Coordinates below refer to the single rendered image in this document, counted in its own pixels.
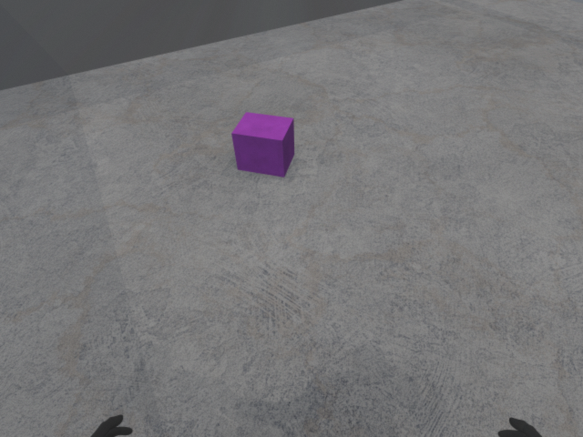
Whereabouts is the carton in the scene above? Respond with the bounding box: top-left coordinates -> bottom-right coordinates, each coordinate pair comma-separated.
231,112 -> 294,178

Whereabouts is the robot left hand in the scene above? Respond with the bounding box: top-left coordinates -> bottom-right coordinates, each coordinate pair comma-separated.
90,414 -> 133,437

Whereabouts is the robot right hand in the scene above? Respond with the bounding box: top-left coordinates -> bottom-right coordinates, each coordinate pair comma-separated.
498,418 -> 542,437

